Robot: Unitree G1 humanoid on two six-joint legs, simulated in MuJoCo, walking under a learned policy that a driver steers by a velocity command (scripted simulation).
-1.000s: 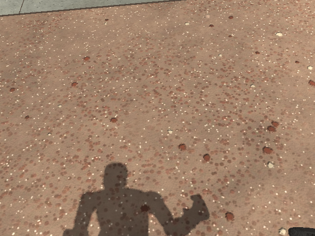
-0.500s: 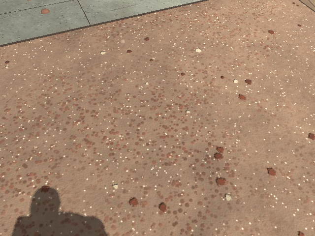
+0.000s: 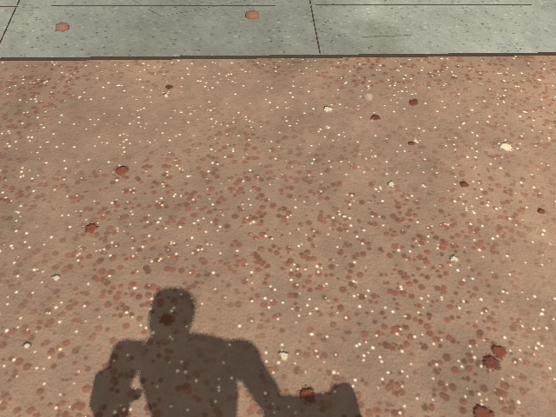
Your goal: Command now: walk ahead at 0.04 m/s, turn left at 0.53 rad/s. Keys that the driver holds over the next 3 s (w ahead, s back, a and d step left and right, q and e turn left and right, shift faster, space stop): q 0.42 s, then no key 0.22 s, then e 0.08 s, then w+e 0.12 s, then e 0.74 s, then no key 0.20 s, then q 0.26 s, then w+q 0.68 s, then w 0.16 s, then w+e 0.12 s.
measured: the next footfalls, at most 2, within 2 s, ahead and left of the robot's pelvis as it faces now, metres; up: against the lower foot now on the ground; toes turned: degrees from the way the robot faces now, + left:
left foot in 0.02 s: +0.06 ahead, +0.11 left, +0.00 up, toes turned +4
right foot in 0.50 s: +0.10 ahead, -0.10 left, +0.00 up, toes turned +22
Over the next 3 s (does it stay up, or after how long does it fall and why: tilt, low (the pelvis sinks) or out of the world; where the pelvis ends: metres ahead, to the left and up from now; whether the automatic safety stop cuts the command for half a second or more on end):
stays up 0.51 0.07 0.01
